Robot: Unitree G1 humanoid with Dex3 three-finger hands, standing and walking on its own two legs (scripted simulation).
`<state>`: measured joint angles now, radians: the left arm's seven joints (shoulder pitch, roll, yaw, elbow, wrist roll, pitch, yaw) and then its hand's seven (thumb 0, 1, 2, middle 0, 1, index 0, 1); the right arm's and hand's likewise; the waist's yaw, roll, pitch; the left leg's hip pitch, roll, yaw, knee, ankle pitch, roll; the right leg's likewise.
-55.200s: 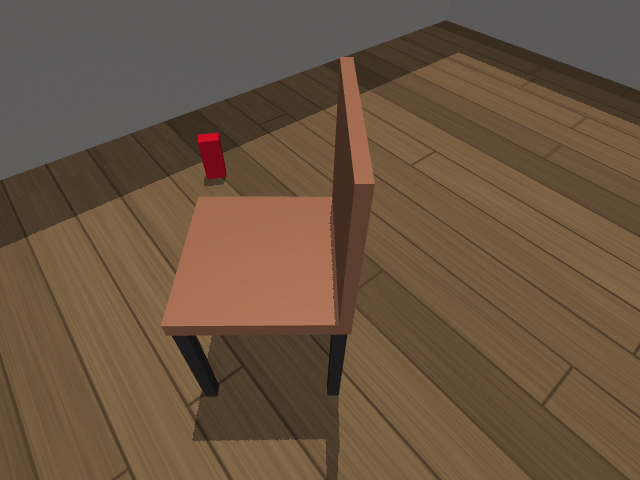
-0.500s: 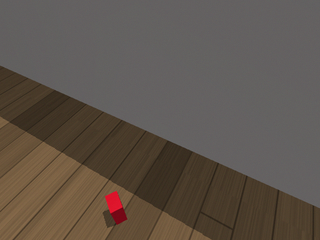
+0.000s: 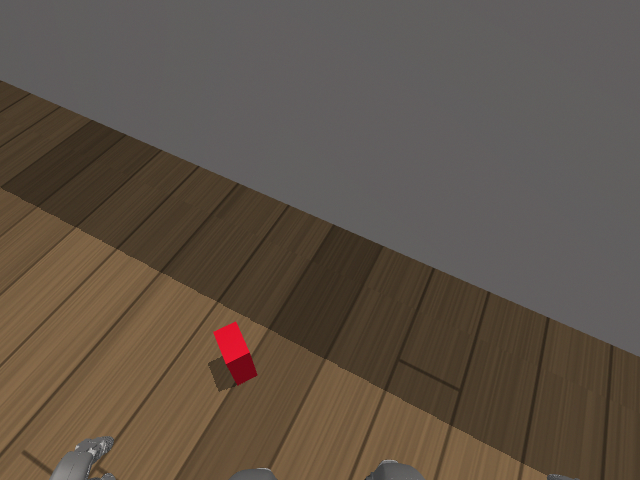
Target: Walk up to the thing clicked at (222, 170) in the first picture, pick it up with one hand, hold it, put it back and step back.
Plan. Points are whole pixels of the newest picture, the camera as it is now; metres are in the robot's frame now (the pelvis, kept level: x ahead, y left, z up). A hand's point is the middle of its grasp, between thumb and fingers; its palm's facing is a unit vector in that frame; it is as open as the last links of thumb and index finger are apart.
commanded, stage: step back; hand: left
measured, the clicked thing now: (236, 355) +0.46 +0.22 -0.65
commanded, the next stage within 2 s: none
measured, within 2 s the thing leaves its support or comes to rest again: neither
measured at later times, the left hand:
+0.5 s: hand out of the picture -0.01 +0.25 -0.14, palm faces -0.10 -0.91 -0.40, open 7.4 cm
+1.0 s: hand out of the picture -0.14 +0.26 -0.14, palm faces +0.00 -0.94 -0.33, open 7.4 cm
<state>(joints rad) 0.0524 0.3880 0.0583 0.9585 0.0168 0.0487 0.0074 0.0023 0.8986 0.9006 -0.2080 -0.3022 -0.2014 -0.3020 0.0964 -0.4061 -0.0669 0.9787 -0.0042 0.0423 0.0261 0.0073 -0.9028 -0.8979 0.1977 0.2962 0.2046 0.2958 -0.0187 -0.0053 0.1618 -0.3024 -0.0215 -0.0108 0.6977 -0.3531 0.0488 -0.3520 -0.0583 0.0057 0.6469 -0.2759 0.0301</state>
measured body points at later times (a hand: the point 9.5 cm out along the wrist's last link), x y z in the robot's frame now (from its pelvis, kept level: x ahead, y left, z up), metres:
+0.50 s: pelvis -0.12 -0.01 +0.00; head -0.06 -0.03 +0.44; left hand +0.00 +0.29 -0.12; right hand -0.03 -0.33 -0.13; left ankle -0.01 +0.10 -0.71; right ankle -0.14 -0.12 -0.72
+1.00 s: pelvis -0.26 +0.01 +0.01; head -0.20 +0.04 +0.46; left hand -0.14 +0.31 -0.12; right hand -0.18 -0.30 -0.09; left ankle -0.24 +0.11 -0.72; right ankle -0.27 -0.14 -0.63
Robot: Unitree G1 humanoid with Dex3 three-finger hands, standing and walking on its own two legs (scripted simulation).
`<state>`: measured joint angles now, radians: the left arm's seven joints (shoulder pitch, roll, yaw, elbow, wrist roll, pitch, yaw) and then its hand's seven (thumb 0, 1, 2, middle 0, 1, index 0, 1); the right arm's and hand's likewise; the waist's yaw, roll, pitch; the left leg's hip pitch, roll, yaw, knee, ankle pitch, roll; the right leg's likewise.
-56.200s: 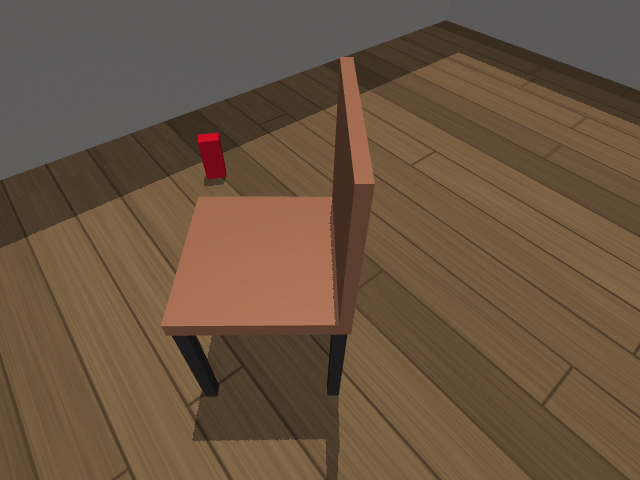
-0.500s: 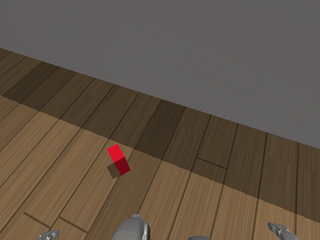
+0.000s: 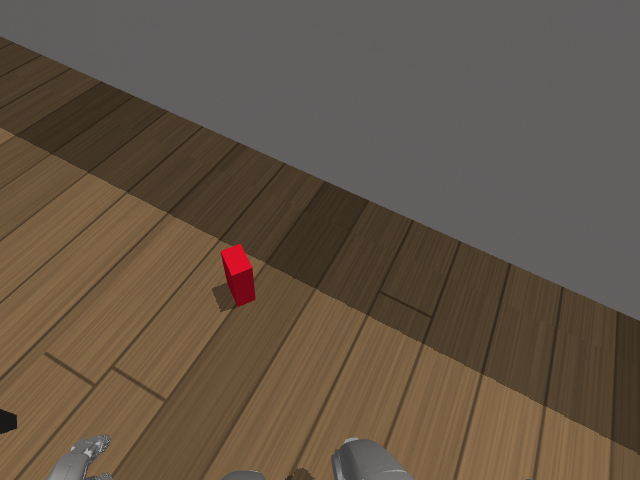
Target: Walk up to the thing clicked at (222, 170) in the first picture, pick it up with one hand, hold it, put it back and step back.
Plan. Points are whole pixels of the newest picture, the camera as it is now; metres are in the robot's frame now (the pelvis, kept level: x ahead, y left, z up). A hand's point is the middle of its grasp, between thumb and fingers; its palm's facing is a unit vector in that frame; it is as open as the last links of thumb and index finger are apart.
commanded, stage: step back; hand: left
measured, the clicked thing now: (239, 276) +0.72 +0.22 -0.66
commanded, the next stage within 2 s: stand in 1.90 s
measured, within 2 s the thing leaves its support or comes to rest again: neither
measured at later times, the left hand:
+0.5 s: hand out of the picture -0.08 +0.23 -0.13, palm faces -0.02 -0.90 -0.44, open 7.4 cm
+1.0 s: hand out of the picture -0.28 +0.21 -0.16, palm faces -0.03 -0.92 -0.38, open 7.4 cm
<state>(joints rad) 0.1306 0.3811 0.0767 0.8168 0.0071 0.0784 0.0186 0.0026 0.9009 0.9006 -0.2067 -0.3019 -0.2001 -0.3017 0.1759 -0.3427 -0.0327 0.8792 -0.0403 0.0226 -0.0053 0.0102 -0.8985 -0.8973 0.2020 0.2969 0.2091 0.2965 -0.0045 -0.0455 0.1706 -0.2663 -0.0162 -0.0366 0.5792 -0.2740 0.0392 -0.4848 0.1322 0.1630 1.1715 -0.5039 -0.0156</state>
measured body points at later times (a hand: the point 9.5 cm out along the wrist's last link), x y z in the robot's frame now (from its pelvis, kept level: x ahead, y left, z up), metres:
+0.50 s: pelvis -0.18 -0.04 +0.00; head -0.13 -0.06 +0.44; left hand -0.08 +0.28 -0.10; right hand -0.11 -0.36 -0.14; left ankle -0.19 +0.11 -0.66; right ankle -0.14 -0.15 -0.73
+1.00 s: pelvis -0.34 -0.06 -0.01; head -0.30 -0.06 +0.43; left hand -0.27 +0.26 -0.14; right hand -0.21 -0.37 -0.12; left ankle -0.26 +0.08 -0.73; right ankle -0.37 -0.18 -0.74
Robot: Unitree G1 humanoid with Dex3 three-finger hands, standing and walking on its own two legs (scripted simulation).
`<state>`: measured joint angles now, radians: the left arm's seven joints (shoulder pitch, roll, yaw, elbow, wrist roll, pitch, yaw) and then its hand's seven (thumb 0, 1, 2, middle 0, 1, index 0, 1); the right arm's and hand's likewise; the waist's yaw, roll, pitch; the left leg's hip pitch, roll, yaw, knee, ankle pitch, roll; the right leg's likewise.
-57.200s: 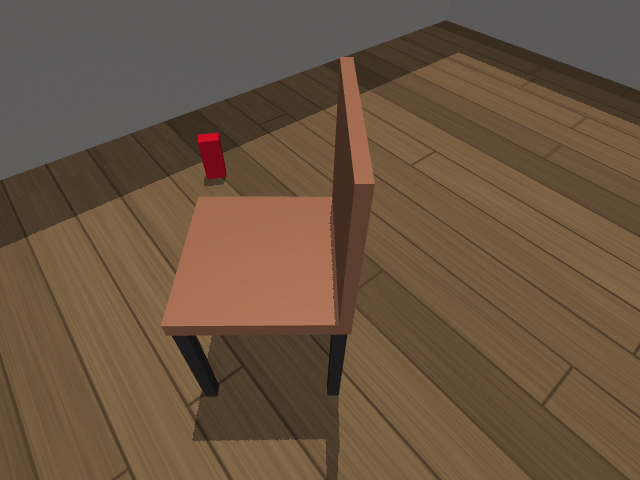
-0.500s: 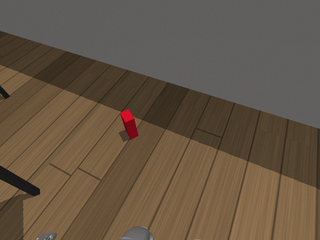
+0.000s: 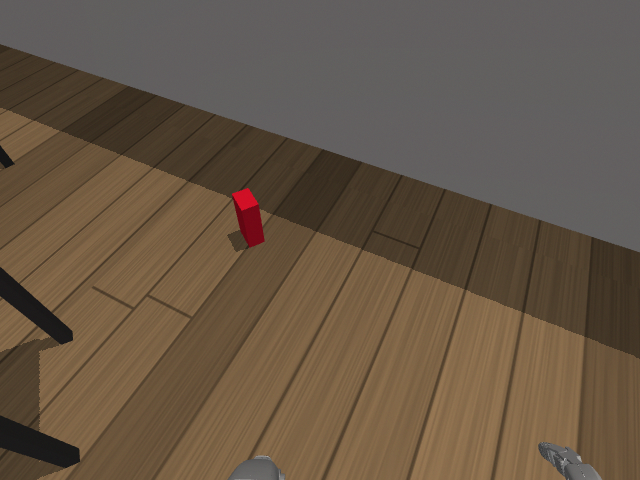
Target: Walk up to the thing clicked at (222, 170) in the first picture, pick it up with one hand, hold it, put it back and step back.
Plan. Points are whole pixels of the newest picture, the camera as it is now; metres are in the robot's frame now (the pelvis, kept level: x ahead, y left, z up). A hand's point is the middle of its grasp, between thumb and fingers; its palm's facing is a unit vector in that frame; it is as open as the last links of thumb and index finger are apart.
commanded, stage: step back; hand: left
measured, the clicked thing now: (249, 218) +1.05 +0.32 -0.65
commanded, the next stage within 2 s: stand in 0.90 s
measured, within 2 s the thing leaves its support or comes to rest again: neither
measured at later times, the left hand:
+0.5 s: hand out of the picture +0.09 +0.29 -0.13, palm faces +0.01 -0.91 -0.41, open 7.4 cm
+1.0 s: hand (119, 473) +0.15 +0.28 -0.13, palm faces +0.05 -0.94 -0.34, open 7.4 cm
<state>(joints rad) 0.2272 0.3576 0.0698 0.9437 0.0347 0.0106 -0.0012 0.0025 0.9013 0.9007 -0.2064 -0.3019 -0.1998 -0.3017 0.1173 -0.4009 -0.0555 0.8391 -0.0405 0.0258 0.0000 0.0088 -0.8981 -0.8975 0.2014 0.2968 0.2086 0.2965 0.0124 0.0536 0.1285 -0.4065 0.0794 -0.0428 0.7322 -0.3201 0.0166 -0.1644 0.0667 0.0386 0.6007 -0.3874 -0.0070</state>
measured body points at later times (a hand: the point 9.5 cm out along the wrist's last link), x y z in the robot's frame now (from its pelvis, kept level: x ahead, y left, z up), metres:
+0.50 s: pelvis +0.01 +0.00 +0.01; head +0.03 +0.00 +0.46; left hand +0.09 +0.33 -0.10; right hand +0.05 -0.31 -0.12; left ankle +0.00 +0.14 -0.72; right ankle +0.04 -0.12 -0.72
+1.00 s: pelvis +0.05 +0.02 +0.02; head +0.07 +0.03 +0.47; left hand +0.15 +0.33 -0.11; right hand +0.16 -0.27 -0.10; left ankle +0.03 +0.14 -0.72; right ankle +0.04 -0.12 -0.72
